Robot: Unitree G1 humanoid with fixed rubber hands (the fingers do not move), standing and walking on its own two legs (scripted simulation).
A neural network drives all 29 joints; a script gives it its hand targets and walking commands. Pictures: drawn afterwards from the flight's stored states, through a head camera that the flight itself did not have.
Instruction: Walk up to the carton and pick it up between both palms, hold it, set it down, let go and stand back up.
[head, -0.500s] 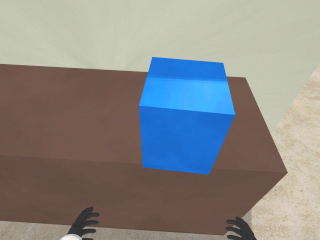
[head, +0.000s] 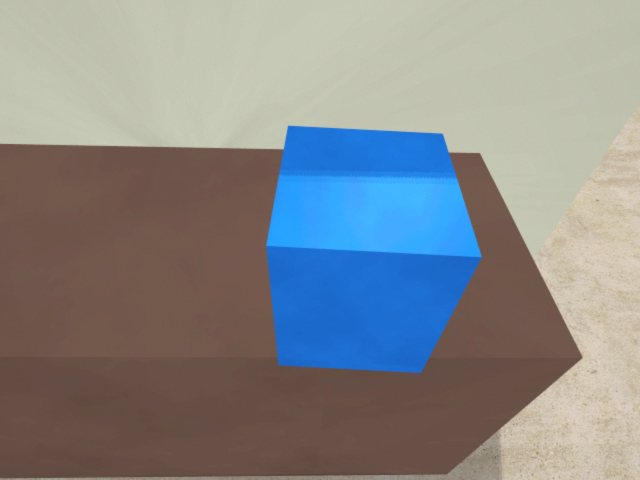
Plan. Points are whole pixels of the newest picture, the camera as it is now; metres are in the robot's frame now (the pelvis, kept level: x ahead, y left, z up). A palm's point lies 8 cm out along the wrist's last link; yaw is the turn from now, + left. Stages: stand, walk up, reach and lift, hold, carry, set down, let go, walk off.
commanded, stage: stand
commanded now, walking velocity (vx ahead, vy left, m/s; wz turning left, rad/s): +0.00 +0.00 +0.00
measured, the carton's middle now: (357, 254) +0.40 -0.03 +0.08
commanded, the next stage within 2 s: none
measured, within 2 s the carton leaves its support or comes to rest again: neither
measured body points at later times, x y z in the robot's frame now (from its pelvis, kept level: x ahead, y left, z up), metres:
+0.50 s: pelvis +0.00 +0.01 +0.00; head +0.00 +0.01 +0.45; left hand +0.01 +0.23 -0.16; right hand -0.03 -0.22 -0.16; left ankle -0.06 +0.09 -0.74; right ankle +0.00 -0.12 -0.74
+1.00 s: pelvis -0.04 +0.01 +0.00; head -0.04 +0.01 +0.45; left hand -0.04 +0.22 -0.16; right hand -0.10 -0.20 -0.16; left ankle -0.06 +0.09 -0.74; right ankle +0.00 -0.12 -0.74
